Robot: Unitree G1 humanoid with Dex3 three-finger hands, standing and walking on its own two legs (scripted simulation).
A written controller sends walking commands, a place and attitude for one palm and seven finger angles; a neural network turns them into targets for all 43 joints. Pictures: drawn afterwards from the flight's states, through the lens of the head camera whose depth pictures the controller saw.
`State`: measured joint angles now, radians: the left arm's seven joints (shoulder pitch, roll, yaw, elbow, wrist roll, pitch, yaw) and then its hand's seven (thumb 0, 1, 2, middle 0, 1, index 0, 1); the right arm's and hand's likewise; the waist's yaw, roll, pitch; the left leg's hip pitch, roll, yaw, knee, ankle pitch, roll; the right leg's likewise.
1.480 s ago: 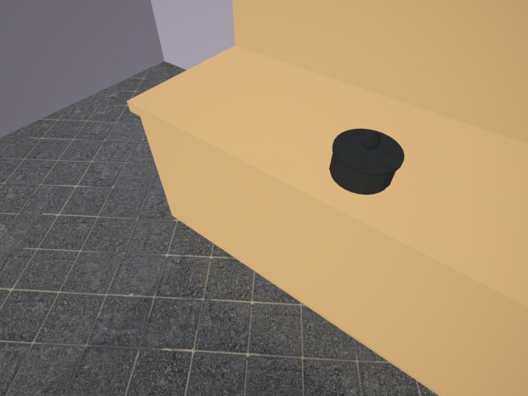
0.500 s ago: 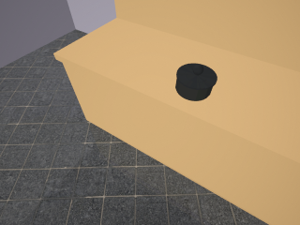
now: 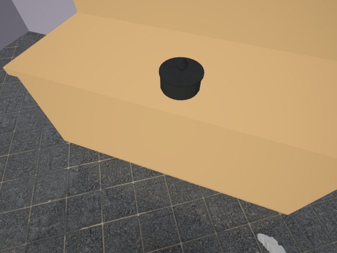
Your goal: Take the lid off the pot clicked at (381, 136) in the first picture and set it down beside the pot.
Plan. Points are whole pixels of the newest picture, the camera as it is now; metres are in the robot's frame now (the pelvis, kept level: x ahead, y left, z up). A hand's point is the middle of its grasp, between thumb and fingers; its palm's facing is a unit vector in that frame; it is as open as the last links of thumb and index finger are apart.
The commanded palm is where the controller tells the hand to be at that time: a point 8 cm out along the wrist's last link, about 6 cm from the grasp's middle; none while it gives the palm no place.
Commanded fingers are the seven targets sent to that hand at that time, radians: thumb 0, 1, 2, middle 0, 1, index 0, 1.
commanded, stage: turn to face it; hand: left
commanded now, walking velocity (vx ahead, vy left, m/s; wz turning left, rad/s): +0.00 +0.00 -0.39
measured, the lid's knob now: (181, 64) +0.74 +0.03 -0.01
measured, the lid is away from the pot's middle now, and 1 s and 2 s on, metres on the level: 0.00 0.00 0.00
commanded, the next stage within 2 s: take the last steps up to it in 0.24 s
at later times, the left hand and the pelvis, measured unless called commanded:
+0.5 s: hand out of the picture +0.12 +0.16 -0.17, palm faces -0.18 -0.96 -0.21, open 7.4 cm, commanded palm none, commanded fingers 0.00 0.90 0.90 -0.20 -0.30 -0.20 -0.30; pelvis +0.01 -0.01 -0.01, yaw -11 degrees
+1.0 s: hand (125, 214) +0.23 +0.16 -0.17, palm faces -0.21 -0.96 -0.16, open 7.4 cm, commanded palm none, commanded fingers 0.00 0.90 0.90 -0.20 -0.30 -0.20 -0.30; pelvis +0.13 +0.00 +0.00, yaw -13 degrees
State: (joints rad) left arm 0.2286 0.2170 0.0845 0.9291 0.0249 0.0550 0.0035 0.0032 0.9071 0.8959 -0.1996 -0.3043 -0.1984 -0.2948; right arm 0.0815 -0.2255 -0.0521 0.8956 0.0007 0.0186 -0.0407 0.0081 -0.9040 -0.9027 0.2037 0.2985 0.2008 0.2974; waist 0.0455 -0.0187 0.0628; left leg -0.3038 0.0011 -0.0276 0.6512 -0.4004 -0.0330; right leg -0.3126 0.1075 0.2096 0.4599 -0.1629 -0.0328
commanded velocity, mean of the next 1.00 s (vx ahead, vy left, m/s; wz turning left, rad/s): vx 0.16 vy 0.03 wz -0.10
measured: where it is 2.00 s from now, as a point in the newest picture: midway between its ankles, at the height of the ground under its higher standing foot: outside the picture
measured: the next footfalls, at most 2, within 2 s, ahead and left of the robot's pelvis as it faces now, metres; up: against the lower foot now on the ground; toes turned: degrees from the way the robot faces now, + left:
left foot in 0.04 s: +0.02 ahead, +0.14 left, +0.00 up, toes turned -3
right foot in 0.36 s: +0.02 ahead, -0.13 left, +0.00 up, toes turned -12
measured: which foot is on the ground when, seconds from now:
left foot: up 0.00-0.02, down 0.04-0.36, up 0.38-0.68, down 0.70-1.00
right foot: down 0.00-0.04, up 0.06-0.34, down 0.36-0.70, up 0.72-1.00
